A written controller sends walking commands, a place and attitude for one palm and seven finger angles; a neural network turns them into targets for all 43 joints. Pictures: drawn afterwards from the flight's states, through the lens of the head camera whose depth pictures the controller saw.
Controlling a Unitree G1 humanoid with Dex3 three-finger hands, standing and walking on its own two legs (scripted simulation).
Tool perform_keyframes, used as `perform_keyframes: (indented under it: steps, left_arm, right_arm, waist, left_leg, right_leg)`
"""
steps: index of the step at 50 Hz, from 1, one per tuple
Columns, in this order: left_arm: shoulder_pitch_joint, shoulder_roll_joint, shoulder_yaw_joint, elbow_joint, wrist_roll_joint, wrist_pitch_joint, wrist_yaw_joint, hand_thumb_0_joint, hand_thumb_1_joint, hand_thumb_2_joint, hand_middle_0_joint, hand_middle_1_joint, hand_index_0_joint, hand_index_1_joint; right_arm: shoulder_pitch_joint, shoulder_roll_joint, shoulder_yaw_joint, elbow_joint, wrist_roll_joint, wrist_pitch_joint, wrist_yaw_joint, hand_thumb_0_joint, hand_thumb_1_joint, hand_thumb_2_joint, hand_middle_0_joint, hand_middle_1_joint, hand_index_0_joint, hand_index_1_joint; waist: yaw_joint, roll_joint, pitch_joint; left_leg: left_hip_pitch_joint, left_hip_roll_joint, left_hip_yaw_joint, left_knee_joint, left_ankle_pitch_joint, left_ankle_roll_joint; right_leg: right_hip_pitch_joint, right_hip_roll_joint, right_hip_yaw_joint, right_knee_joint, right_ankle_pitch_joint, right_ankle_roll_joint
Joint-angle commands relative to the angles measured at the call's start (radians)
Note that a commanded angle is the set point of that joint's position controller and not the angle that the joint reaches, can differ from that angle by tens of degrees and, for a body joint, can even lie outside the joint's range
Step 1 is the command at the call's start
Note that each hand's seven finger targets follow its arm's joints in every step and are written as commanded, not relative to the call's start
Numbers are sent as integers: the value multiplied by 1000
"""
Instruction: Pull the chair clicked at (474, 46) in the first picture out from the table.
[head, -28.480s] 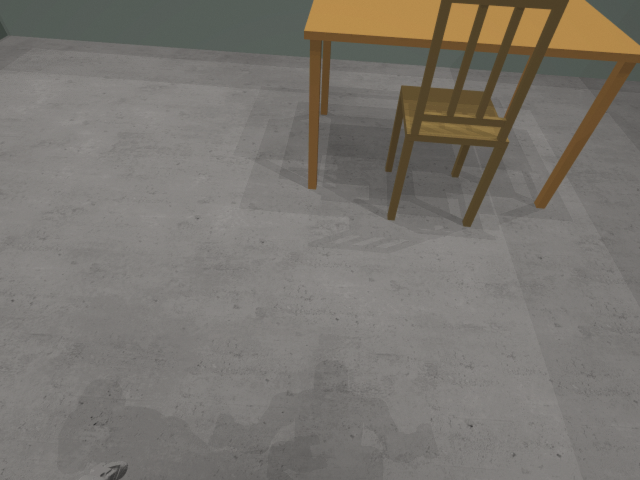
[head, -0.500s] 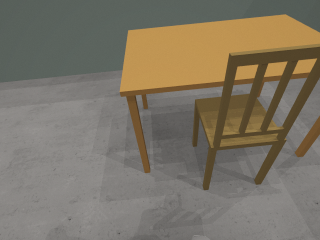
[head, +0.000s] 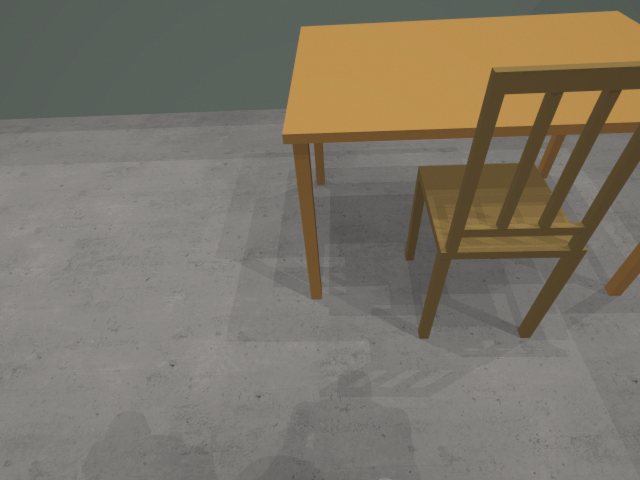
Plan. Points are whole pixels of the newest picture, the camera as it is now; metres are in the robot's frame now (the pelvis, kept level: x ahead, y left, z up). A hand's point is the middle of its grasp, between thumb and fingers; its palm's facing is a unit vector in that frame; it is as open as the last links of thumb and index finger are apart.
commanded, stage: relax the arm and regain balance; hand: left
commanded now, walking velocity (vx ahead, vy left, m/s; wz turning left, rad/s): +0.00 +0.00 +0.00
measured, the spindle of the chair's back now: (524, 168) +0.76 -0.40 -0.05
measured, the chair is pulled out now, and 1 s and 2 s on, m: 0.00 0.00 0.00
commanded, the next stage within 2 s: step back with the hand held close in 1.54 s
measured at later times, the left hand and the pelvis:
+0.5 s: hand out of the picture -0.14 +0.16 -0.16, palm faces +0.15 -0.97 -0.21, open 16.4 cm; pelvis -0.10 +0.00 +0.00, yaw +2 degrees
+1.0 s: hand out of the picture -0.20 +0.15 -0.17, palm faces +0.07 -0.99 -0.14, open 16.3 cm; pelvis -0.16 +0.01 +0.00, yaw +2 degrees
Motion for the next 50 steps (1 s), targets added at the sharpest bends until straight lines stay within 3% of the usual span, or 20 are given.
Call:
perform_keyframes:
  steps: [1, 2, 3, 4, 7, 12, 14, 15, 16, 20, 23, 28, 31, 33, 37, 40, 43, 45, 48, 50]
  left_arm:
    - [99, 58, 12, -19, -18, -68, 1, 0, -500, 300, -150, -300, -150, -300]
    - [93, 90, 15, -15, -16, -76, 13, 0, -500, 300, -150, -300, -150, -300]
    - [25, 91, 14, -36, -15, -72, 17, 0, -500, 300, -150, -300, -150, -300]
    - [-60, 116, 28, -70, -5, -55, 14, 0, -500, 300, -150, -300, -150, -300]
    - [-86, 66, 31, -58, -3, -73, 36, 0, -500, 300, -150, -300, -150, -300]
    - [-40, 83, 53, -36, -1, -51, 41, 0, -500, 300, -150, -300, -150, -300]
    - [33, 18, 35, -23, -20, -49, 31, 0, -500, 300, -150, -300, -150, -300]
    - [39, 9, 32, -17, -20, -50, 21, 0, -500, 300, -150, -300, -150, -300]
    - [56, -3, 30, -18, -20, -46, 13, 0, -500, 300, -150, -300, -150, -300]
    - [79, -16, 15, 20, -9, -52, 1, 0, -500, 300, -150, -300, -150, -300]
    - [57, 37, 11, 43, -13, -78, 12, 0, -500, 300, -150, -300, -150, -300]
    - [-92, 65, 41, 2, -5, -55, 31, 0, -500, 300, -150, -300, -150, -300]
    - [-81, 42, 40, -8, -8, -49, 31, 0, -500, 300, -150, -300, -150, -300]
    - [-13, 2, 33, 4, -22, -45, 19, 0, -500, 300, -150, -300, -150, -300]
    - [87, -29, 14, 52, -11, -40, 4, 0, -500, 300, -150, -300, -150, -300]
    - [88, 28, 6, 64, -15, -76, 18, 0, -500, 300, -150, -300, -150, -300]
    - [-26, 57, 17, 38, -14, -70, 19, 0, -500, 300, -150, -300, -150, -300]
    - [-66, 53, 26, 21, -8, -65, 27, 0, -500, 300, -150, -300, -150, -300]
    - [-84, 33, 31, 7, -4, -54, 27, 0, -500, 300, -150, -300, -150, -300]
    - [-31, 8, 25, 10, -13, -46, 20, 0, -500, 300, -150, -300, -150, -300]
  right_arm:
    - [-21, -88, -10, -70, 23, -46, -1, 0, -900, -900, 200, 300, 200, 300]
    - [12, -47, -7, -53, 34, -33, 7, 0, -900, -900, 200, 300, 200, 300]
    - [17, -61, -13, -40, 26, -28, 17, 0, -900, -900, 200, 300, 200, 300]
    - [62, -63, -23, -39, 18, -28, 25, 0, -900, -900, 200, 300, 200, 300]
    - [37, -76, -31, -16, 26, -25, 25, 0, -900, -900, 200, 300, 200, 300]
    - [108, 4, -17, 50, 16, -23, 29, 0, -900, -900, 200, 300, 200, 300]
    - [34, -43, -13, 21, -2, -33, 11, 0, -900, -900, 200, 300, 200, 300]
    - [-25, -66, -14, -11, 2, -33, -1, 0, -900, -900, 200, 300, 200, 300]
    - [-73, -83, -18, -41, 4, -36, -13, 0, -900, -900, 200, 300, 200, 300]
    - [-139, -84, -8, -37, 20, -54, -8, 0, -900, -900, 200, 300, 200, 300]
    - [-5, -23, -3, 11, 30, -44, 7, 0, -900, -900, 200, 300, 200, 300]
    - [134, -18, -27, 78, 19, -13, 20, 0, -900, -900, 200, 300, 200, 300]
    - [154, -2, -17, 99, 9, -28, 18, 0, -900, -900, 200, 300, 200, 300]
    - [41, -37, -13, 54, -1, -33, -2, 0, -900, -900, 200, 300, 200, 300]
    - [-125, -75, -11, -1, 21, -50, -7, 0, -900, -900, 200, 300, 200, 300]
    - [5, -23, -9, 30, 30, -45, 5, 0, -900, -900, 200, 300, 200, 300]
    - [105, 26, -15, 83, 18, -27, 18, 0, -900, -900, 200, 300, 200, 300]
    - [135, 4, -24, 90, 18, -20, 19, 0, -900, -900, 200, 300, 200, 300]
    - [157, 9, -22, 94, 7, -28, 20, 0, -900, -900, 200, 300, 200, 300]
    - [89, -25, -22, 70, -2, -38, 10, 0, -900, -900, 200, 300, 200, 300]
  waist:
    - [38, -247, 129]
    - [10, -350, 141]
    - [-27, -253, 145]
    - [-82, -136, 64]
    - [-53, -302, 42]
    - [-61, 0, 83]
    - [-22, 260, 138]
    - [-8, 262, 149]
    - [16, 142, 116]
    - [60, 63, 123]
    - [-12, -188, 152]
    - [-81, -291, 55]
    - [-77, 54, 79]
    - [-20, 324, 121]
    - [79, 66, 114]
    - [10, -208, 161]
    - [-67, -118, 60]
    - [-76, -210, 56]
    - [-85, -47, 107]
    - [-41, 252, 141]
  left_leg:
    - [-273, 47, -88, 22, 6, 110]
    - [-248, -3, -22, 186, -13, 89]
    - [-165, 14, -2, 292, -18, 83]
    - [-47, -15, 31, 341, -23, 75]
    - [-116, 58, -19, 362, -57, 97]
    - [109, 36, 36, -172, -8, 113]
    - [-13, 203, -235, -347, -151, 160]
    - [-134, 291, -312, -384, -170, 199]
    - [-190, 297, -272, -363, -44, 208]
    - [-247, 194, -163, -262, -64, 158]
    - [-105, 30, -18, -34, 35, 95]
    - [122, 17, 38, 138, 12, 93]
    - [101, 74, -41, -134, -49, 107]
    - [-172, 270, -336, -388, -301, 179]
    - [-373, 247, -221, -346, -190, 174]
    - [-221, 51, -28, -44, 9, 82]
    - [67, 31, 33, 97, 59, 70]
    - [99, 46, 26, 120, 31, 75]
    - [71, 83, -32, -15, -15, 81]
    - [-157, 212, -273, -300, -332, 111]
  right_leg:
    - [284, -90, 232, -680, -46, -49]
    - [184, -240, 432, -852, -282, -113]
    - [57, -277, 464, -912, -351, -159]
    - [9, -240, 376, -840, -217, -153]
    - [51, -225, 351, -868, -228, -173]
    - [-13, -117, 184, -710, -205, -75]
    - [-44, 15, 82, -395, -109, -35]
    - [16, 24, 9, -255, -30, -4]
    - [91, 26, 16, -151, 2, 7]
    - [259, -30, 22, -427, 118, 2]
    - [111, -142, 248, -776, -174, -69]
    - [-118, -163, 233, -875, -371, -71]
    - [-102, -80, 136, -650, -233, -52]
    - [36, 30, -22, -286, -6, 4]
    - [296, -22, -10, -251, 61, 5]
    - [169, -135, 238, -736, -166, -68]
    - [-70, -167, 217, -802, -307, -89]
    - [-131, -153, 203, -804, -356, -84]
    - [-165, -101, 143, -669, -268, -68]
    - [-22, 4, 17, -423, -98, -26]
